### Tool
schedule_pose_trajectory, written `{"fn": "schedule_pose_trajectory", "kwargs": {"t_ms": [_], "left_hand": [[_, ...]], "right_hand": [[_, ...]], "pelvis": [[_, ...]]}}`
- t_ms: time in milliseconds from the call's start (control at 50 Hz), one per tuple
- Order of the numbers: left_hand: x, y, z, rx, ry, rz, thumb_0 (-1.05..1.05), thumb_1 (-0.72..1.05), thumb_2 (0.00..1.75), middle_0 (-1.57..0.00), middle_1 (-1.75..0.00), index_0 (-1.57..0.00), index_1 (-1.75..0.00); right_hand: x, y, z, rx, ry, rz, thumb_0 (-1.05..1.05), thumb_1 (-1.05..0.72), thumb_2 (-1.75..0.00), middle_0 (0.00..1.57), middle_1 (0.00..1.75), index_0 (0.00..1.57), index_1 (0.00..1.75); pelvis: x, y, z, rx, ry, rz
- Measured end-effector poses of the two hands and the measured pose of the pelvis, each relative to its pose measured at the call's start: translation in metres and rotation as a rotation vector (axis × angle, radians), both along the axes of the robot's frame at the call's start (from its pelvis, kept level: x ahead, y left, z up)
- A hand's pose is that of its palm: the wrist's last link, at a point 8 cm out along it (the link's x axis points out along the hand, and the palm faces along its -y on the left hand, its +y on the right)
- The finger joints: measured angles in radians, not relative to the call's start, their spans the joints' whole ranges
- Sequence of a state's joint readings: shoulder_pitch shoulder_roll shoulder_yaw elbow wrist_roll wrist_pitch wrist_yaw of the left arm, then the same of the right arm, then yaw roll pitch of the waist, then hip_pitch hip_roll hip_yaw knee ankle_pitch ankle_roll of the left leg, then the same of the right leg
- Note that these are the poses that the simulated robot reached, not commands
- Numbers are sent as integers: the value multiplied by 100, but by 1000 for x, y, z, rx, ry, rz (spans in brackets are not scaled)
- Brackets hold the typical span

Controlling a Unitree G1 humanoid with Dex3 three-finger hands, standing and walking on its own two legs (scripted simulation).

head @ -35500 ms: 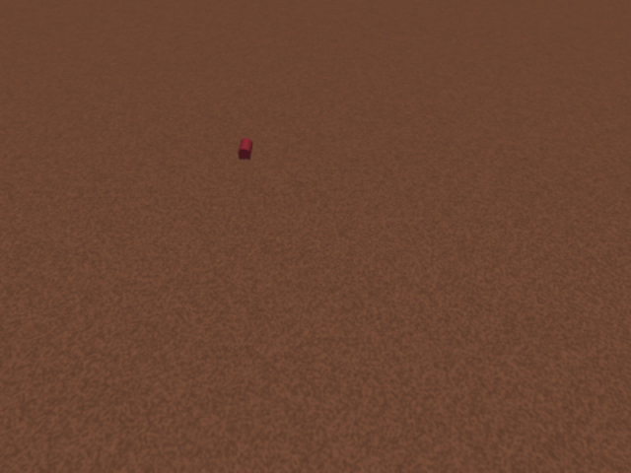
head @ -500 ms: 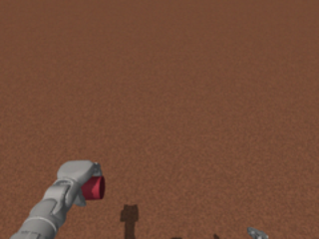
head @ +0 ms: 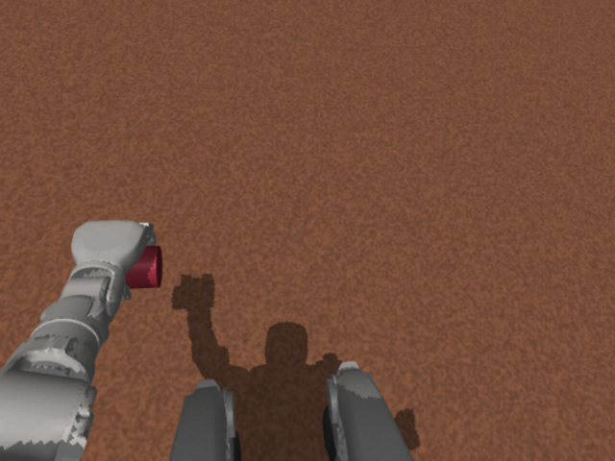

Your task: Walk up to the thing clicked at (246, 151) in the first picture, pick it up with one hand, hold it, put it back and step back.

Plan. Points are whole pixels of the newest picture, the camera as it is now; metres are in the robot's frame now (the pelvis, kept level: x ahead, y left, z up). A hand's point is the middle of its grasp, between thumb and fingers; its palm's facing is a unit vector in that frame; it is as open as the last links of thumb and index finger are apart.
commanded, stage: crouch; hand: left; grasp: from above
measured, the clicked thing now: (123, 267) +0.43 +0.23 -0.14
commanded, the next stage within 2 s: lower in 1.38 s
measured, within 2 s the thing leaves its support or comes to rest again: neither
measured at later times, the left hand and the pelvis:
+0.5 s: hand (154, 287) +0.46 +0.23 -0.33, palm faces -0.46 +0.00 -0.89, open 9.2 cm; pelvis -0.01 +0.00 -0.16, yaw -1 degrees
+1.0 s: hand (161, 286) +0.48 +0.24 -0.41, palm faces -0.48 -0.01 -0.88, open 9.2 cm; pelvis -0.03 +0.00 -0.23, yaw -3 degrees
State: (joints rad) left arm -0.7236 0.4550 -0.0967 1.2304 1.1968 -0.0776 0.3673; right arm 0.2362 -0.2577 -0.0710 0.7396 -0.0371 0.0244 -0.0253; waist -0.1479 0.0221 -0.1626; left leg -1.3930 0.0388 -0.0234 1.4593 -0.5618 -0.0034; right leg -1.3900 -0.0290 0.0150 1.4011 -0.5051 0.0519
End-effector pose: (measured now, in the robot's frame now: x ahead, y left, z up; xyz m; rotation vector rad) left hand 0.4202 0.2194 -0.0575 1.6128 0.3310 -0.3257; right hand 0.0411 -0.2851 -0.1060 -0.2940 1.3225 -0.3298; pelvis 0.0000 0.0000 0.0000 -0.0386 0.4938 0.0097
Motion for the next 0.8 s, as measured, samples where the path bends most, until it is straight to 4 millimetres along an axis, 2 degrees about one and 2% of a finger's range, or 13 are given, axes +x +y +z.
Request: {"fn": "schedule_pose_trajectory", "kwargs": {"t_ms": [100,180,300,420,600,800], "left_hand": [[15,1,-47,-7,20,23,0,15,34,-76,-45,-77,-42],[20,3,-85,-15,53,30,0,15,33,-77,-44,-78,-40],[26,7,-144,-44,98,23,0,16,31,-78,-42,-79,-38],[35,9,-192,-69,83,4,0,16,31,-79,-41,-80,-37],[53,12,-228,-53,43,24,0,14,33,-80,-39,-81,-36],[69,16,-256,-53,73,53,0,13,34,-80,-40,-81,-36]], "right_hand": [[-26,13,-44,20,57,-32,0,-90,-89,20,30,21,30],[-35,22,-74,41,81,-36,0,-90,-89,21,30,21,30],[-33,26,-113,60,100,9,0,-90,-89,21,30,21,30],[-22,17,-142,48,117,81,0,-90,-89,21,30,21,30],[-15,-1,-170,32,124,133,0,-91,-90,21,30,21,30],[-37,1,-192,47,176,108,0,-91,-90,20,30,21,30]], "pelvis": [[-7,3,-41,-9,64,1],[-11,5,-69,-15,103,3],[-12,4,-109,-26,160,8],[-13,0,-144,-36,186,14],[-15,-5,-180,-43,192,10],[-19,-4,-207,-52,182,-2]]}}
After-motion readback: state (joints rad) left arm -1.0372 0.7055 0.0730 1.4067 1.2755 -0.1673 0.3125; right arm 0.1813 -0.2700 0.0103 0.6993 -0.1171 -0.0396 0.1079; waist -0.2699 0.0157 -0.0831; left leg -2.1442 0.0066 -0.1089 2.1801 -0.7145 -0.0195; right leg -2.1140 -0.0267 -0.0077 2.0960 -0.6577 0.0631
